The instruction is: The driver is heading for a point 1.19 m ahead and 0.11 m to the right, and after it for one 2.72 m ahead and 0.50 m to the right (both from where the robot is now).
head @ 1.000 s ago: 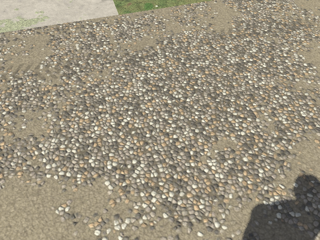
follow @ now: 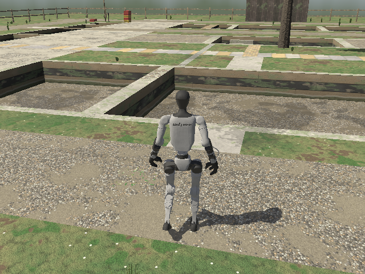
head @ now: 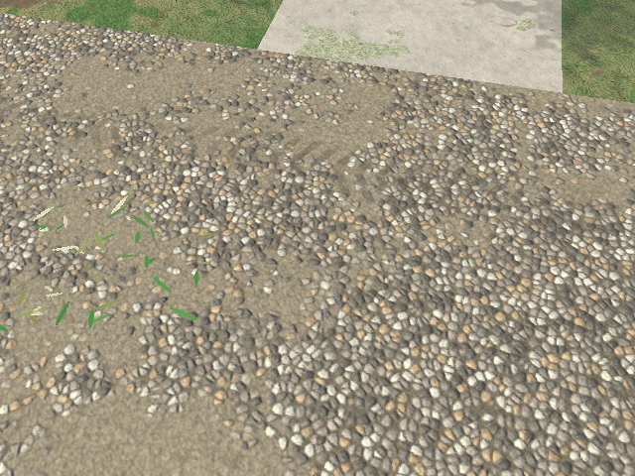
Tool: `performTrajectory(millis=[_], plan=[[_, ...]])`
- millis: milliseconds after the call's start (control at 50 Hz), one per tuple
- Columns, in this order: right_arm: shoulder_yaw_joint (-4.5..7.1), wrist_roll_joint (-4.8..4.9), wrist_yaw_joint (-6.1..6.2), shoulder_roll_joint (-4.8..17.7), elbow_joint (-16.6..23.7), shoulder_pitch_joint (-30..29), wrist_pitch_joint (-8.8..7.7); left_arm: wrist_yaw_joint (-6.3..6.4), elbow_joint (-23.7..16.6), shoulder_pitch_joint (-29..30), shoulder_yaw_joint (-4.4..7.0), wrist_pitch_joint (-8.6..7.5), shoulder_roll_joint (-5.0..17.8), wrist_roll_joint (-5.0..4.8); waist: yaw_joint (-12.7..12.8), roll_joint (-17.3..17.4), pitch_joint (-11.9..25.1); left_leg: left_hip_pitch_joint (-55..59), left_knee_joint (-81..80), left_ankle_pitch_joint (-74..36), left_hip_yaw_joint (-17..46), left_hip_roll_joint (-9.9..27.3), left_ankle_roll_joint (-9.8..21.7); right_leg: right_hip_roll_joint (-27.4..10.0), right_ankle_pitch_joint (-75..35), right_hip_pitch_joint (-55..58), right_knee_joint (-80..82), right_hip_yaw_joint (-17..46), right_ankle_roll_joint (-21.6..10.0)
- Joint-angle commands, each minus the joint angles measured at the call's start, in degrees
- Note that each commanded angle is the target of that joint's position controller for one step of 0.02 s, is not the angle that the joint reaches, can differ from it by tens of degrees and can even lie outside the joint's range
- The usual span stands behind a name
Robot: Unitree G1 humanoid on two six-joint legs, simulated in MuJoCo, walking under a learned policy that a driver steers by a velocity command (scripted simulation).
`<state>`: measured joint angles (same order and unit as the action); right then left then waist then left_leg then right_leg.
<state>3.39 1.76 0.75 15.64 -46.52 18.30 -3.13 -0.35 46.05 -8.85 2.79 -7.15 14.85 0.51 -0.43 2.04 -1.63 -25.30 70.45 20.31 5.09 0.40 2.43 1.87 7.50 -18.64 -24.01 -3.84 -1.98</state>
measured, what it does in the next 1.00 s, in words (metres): walks ahead: left foot, then right foot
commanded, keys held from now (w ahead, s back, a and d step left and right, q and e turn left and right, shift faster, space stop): w+q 0.18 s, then w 0.12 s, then w+e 0.70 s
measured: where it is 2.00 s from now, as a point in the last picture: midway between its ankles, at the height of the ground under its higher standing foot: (319, 341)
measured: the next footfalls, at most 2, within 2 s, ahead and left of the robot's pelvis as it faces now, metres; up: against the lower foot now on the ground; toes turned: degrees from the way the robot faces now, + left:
left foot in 0.38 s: +0.34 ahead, +0.20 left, +0.00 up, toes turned +13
right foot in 0.94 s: +0.66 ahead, -0.02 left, +0.00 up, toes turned -9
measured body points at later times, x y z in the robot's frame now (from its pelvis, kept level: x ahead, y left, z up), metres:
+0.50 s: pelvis +0.26 +0.09 +0.00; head +0.30 +0.11 +0.44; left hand +0.27 +0.37 -0.14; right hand +0.46 -0.14 -0.10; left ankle +0.30 +0.19 -0.74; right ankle +0.17 -0.09 -0.64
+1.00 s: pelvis +0.53 +0.06 -0.02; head +0.58 +0.05 +0.42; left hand +0.74 +0.30 -0.12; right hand +0.55 -0.22 -0.15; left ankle +0.35 +0.21 -0.65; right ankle +0.62 -0.02 -0.74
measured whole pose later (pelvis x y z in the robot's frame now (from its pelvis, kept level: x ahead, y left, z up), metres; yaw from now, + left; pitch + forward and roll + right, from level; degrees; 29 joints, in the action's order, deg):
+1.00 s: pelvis +0.53 +0.06 -0.02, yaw -8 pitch +2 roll +1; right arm 4.0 1.0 1.0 15.3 -48.1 17.3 -4.5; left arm -2.9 41.9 -5.7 4.2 -2.9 15.6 -1.2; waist -1.0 -0.4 -3.5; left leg -9.6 61.6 29.2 -4.9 3.5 -1.6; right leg 2.8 11.1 -29.2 -38.6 -3.4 -6.8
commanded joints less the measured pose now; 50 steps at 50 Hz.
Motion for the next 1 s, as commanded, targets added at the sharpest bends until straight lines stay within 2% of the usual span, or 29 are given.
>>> performTrajectory(millis=[20, 60, 100, 200, 240, 280, 320, 340, 360, 380, 400, 420, 440, 460, 480, 500, 540, 620, 720, 780, 820, 840, 880, 900, 920, 940, 960, 980, 1000], plan=[[0.81, 0.27, -0.30, 1.9, 4.8, 1.6, 0.28, -0.25, -1.2, -2.0, 1.38, -0.79, 4.9, -0.03, 0.1, -6.3, 2.7, -10.6, -0.3, -3.3, 1.6, 7.0, -0.1, -16.4, -1.6, 9.7, 15.1, 15.0, -9.8], [0.60, -0.14, -0.26, 1.4, 6.8, -1.0, 0.90, -0.36, -0.1, -2.5, 2.01, -1.21, 6.5, -0.45, 0.0, -5.3, 0.9, -13.4, -3.8, -5.2, 1.4, 8.0, -0.5, -17.2, -5.2, 8.9, 16.9, 11.5, -10.8], [0.55, -0.52, -0.40, 1.8, 8.4, -3.4, 0.92, -0.23, 0.5, -3.2, 2.54, -1.06, 8.0, -0.34, 0.4, -4.5, 0.6, -16.1, -8.0, -9.7, 1.6, 8.4, -1.0, -17.6, -8.2, 10.4, 17.4, 8.1, -11.1], [-0.12, -0.50, -2.30, 1.1, 11.5, -12.4, -0.13, 0.09, 1.3, -5.3, 2.75, 0.11, 9.8, -0.64, 3.6, -4.0, -0.7, -13.9, -24.2, -22.1, -2.9, 6.9, -0.6, -15.6, -10.8, 12.9, 16.0, -1.0, -8.6], [-0.47, -0.39, -2.87, 0.7, 13.0, -15.7, -0.18, -0.09, 2.3, -7.8, 2.78, 0.67, 10.6, -1.29, 4.9, -4.1, -1.8, -12.5, -28.9, -20.9, -4.6, 5.8, 0.0, -16.3, -9.0, 14.6, 15.6, -1.5, -8.3], [-0.44, -0.30, -3.28, 1.3, 14.5, -17.9, -0.21, -0.26, 3.4, -9.4, 2.98, 1.39, 11.7, -1.97, 5.0, -4.6, -3.0, -12.5, -32.2, -16.6, -5.4, 4.9, 1.1, -18.1, -9.1, 18.0, 14.6, -1.2, -7.9], [0.06, -0.66, -3.51, 2.7, 15.3, -17.6, -0.34, -0.22, 4.3, -9.9, 3.09, 2.28, 12.6, -2.59, 3.4, -5.7, -2.6, -9.3, -35.2, -10.3, -7.2, 2.9, 2.9, -19.4, -17.9, 20.8, 10.6, -1.1, -7.3], [0.87, -0.93, -3.43, 4.1, 14.6, -13.7, -0.51, -0.15, 4.7, -9.2, 2.97, 2.72, 13.1, -2.80, 0.1, -6.5, -0.1, -2.4, -37.9, -9.7, -8.7, 0.9, 4.0, -18.8, -27.5, 20.6, 4.9, -1.9, -6.5], [2.43, -1.10, -3.12, 6.6, 11.6, -4.4, -0.66, -0.06, 5.0, -9.0, 2.43, 3.10, 12.3, -2.75, -4.9, -5.9, 5.0, 10.9, -41.0, -13.0, -10.7, -1.7, 5.5, -16.2, -34.6, 17.6, -5.9, -3.9, -5.1], [4.26, -1.48, -2.14, 11.2, 9.0, 6.2, -0.48, 0.00, 4.2, -9.2, 1.15, 2.85, 9.6, -1.78, -9.3, -2.5, 12.3, 29.4, -38.9, -15.8, -3.1, 4.3, 8.0, -13.2, -24.7, 5.5, -22.0, -4.7, -2.7], [5.23, -2.25, -1.46, 18.1, 8.6, 9.1, -0.50, -0.72, 2.3, -15.1, -1.31, 1.67, 1.7, -0.85, -5.0, 13.4, 19.9, 47.4, -44.5, -9.1, 26.6, 22.2, 17.2, -2.8, 19.0, -17.6, -44.9, -2.7, 1.2], [3.97, -2.26, -1.54, 13.1, 9.1, 10.9, -1.10, -0.91, 3.5, -12.1, -0.06, 0.19, 7.0, -2.82, -8.2, 8.0, 25.0, 46.4, -51.0, -9.7, 36.3, 24.7, 17.9, -1.5, 26.2, -21.6, -53.6, 10.3, 0.6], [2.94, -2.45, -1.80, 10.4, 8.5, 7.8, -1.54, -0.96, 1.6, -7.7, 1.03, -0.04, 9.6, -4.63, -7.1, 6.3, 16.1, 40.6, -50.9, -14.6, 25.3, 22.7, 14.7, -4.1, 22.1, -26.2, -54.8, 10.5, 0.0], [2.35, -1.99, -1.97, 8.3, 8.6, 3.5, -1.78, -0.64, 1.0, -5.5, 0.85, 0.13, 8.8, -3.91, -4.9, 3.7, 11.6, 33.1, -51.4, -18.7, 17.1, 20.2, 12.7, -7.0, 17.0, -25.1, -51.3, 9.3, -0.1], [1.81, -1.88, -2.20, 6.0, 8.6, -0.3, -2.03, -0.35, 1.2, -4.7, 1.11, 0.70, 8.3, -2.66, -2.8, 2.8, 8.3, 26.8, -53.1, -20.7, 11.5, 17.7, 11.1, -8.9, 13.3, -22.9, -48.0, 9.0, 0.3], [1.39, -2.03, -2.27, 4.2, 8.7, -2.7, -2.55, -0.28, 1.9, -6.5, 1.47, 1.74, 7.9, -2.44, -0.7, 4.0, 7.0, 22.3, -55.5, -21.0, 7.2, 16.0, 10.1, -10.3, 10.1, -19.2, -46.2, 9.6, 0.5], [1.57, -2.35, -2.19, 3.6, 7.6, -3.9, -3.78, -0.29, 2.7, -8.8, 1.29, 3.52, 5.3, -2.68, 1.1, 2.9, 5.7, 18.2, -59.4, -22.5, 2.9, 15.2, 10.2, -10.2, 6.6, -16.1, -44.9, 9.5, 1.0], [2.17, -2.94, -0.86, 4.5, 4.9, -2.4, -4.35, -0.09, 1.3, -4.9, 1.43, 4.65, 3.7, -2.34, 1.0, 1.3, 1.0, 18.5, -62.4, -25.4, -5.3, 14.5, 9.1, -9.4, -1.7, -22.2, -37.9, 11.5, 1.8], [2.71, -2.47, 0.27, 6.4, 2.8, -0.9, -3.77, -1.60, -1.7, 3.2, 0.76, 4.23, 2.1, -1.54, -1.5, 0.7, -2.5, 21.2, -63.8, -24.0, -12.6, 14.2, 7.2, -8.2, -12.5, -22.8, -22.1, 7.3, 1.2], [3.14, -1.90, 0.60, 7.4, 1.1, 1.9, -2.91, -2.64, -4.4, 8.4, 0.30, 4.10, 1.5, -1.55, -3.6, 0.1, -4.5, 26.3, -62.3, -25.6, -14.7, 15.9, 6.8, -8.0, -10.9, -24.9, -17.1, 4.5, -0.1], [3.36, -1.38, 0.64, 7.9, 0.3, 2.7, -2.08, -3.36, -6.1, 10.5, 0.27, 4.07, 1.6, -1.68, -3.9, 0.4, -5.0, 30.0, -59.9, -29.2, -15.9, 16.9, 6.2, -7.4, -6.8, -25.6, -15.1, 2.5, -1.3], [3.46, -1.17, 0.69, 8.3, 0.1, 2.4, -1.66, -3.70, -6.9, 10.7, 0.38, 4.08, 1.9, -1.78, -3.4, 0.8, -4.7, 31.1, -58.0, -33.7, -16.6, 17.1, 5.7, -6.7, -4.3, -24.5, -14.3, 1.2, -2.2], [3.83, -0.87, 1.00, 10.1, 0.4, 0.9, -0.88, -3.96, -7.6, 8.2, 1.26, 4.26, 3.5, -2.01, -0.9, 3.0, -1.3, 32.1, -51.0, -53.2, -18.1, 16.9, 4.5, -3.0, 1.3, -17.3, -14.1, -2.5, -4.4], [3.99, -0.70, 1.19, 11.0, 0.7, 0.0, -0.41, -3.86, -7.0, 3.8, 2.16, 4.41, 5.1, -2.23, 1.8, 4.1, 1.7, 31.8, -44.3, -62.1, -18.7, 16.5, 3.7, -0.5, 4.0, -11.1, -14.3, -4.1, -5.7], [3.99, -0.37, 1.29, 11.7, 1.0, -1.4, -0.01, -3.49, -5.3, -4.2, 3.71, 4.45, 7.8, -2.39, 6.5, 3.7, 6.0, 28.6, -33.5, -64.3, -19.8, 14.8, 2.3, 2.0, 2.2, 0.2, -11.0, -4.7, -7.7], [3.60, -0.58, 1.48, 11.1, 1.6, -1.5, -0.33, -2.36, -3.1, -13.4, 5.82, 4.83, 12.1, -2.11, 10.9, 0.5, 10.9, 17.4, -17.7, -52.1, -19.8, 12.3, -0.3, 0.8, -0.5, 17.1, -8.0, 1.2, -10.2], [1.09, -2.96, 0.80, 2.0, 4.4, 2.7, -1.61, -1.39, -2.8, -14.3, 6.97, 4.97, 18.6, -2.18, 5.0, -16.1, 13.9, -8.4, 4.0, 4.0, -16.9, 1.8, -4.3, -14.4, 2.4, 35.3, -5.0, 30.7, -18.9], [0.48, -0.96, -0.03, 3.6, 5.9, 0.6, -4.41, -1.72, -4.8, -15.5, 5.98, 3.96, 16.9, -1.40, 6.2, -12.6, 24.5, -17.1, 13.9, 14.7, -1.2, -3.5, -4.0, -21.7, 10.3, 42.5, 5.6, 54.3, -25.3], [1.29, 1.14, -0.64, 6.7, 7.6, -5.9, -5.76, -1.89, -4.5, -14.3, 4.94, 3.34, 12.7, -1.08, 7.9, -8.2, 17.9, -22.9, 13.3, 9.4, 1.6, -0.1, -2.4, -20.2, 8.1, 39.5, 7.7, 46.9, -21.5]])
Velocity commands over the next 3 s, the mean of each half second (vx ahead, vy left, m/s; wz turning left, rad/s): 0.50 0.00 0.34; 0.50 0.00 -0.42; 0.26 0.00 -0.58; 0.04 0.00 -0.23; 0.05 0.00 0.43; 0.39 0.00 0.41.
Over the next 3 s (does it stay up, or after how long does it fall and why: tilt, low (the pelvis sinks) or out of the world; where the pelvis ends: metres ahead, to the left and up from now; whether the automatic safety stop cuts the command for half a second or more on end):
stays up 0.92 0.01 0.00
